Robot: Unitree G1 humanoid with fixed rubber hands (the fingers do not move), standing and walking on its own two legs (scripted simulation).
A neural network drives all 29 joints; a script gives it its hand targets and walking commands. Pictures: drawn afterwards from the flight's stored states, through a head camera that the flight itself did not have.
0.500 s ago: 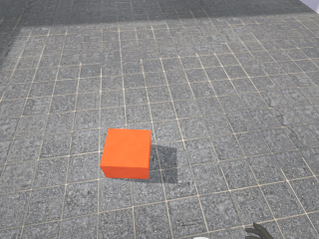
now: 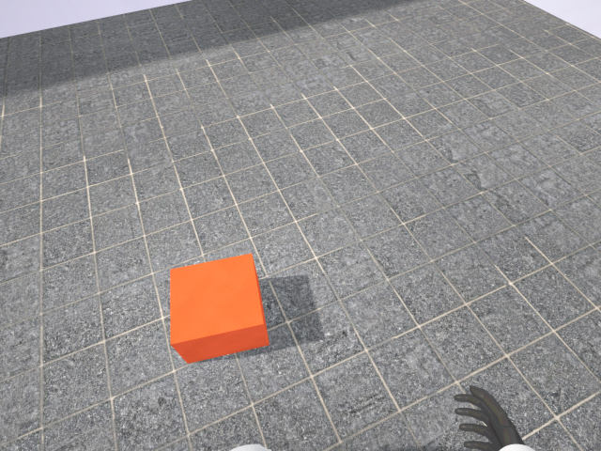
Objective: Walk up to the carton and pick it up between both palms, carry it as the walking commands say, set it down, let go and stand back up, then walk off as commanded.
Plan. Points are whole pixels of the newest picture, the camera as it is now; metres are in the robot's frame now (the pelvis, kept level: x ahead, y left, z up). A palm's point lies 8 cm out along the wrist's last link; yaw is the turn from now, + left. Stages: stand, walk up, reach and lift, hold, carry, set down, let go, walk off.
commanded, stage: walk off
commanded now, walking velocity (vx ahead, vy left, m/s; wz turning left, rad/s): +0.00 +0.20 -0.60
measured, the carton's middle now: (220, 307) +0.63 +0.30 -0.65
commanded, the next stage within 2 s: none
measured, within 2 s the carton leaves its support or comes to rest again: neither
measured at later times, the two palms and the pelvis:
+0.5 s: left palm (106, 442) +0.18 +0.30 -0.11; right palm out of the picture +0.04 -0.19 -0.11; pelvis -0.02 +0.08 -0.01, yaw -18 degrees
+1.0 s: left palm (73, 440) +0.18 +0.35 -0.13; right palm out of the picture +0.06 -0.15 -0.09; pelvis +0.01 +0.14 +0.00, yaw -28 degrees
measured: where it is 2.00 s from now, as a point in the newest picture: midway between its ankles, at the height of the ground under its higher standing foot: outside the picture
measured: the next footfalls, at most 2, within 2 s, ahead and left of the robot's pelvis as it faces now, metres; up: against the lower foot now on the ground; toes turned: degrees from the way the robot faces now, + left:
left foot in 0.08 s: +0.03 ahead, +0.13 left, +0.00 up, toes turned +7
right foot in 0.54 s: -0.06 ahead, -0.02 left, +0.00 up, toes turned -20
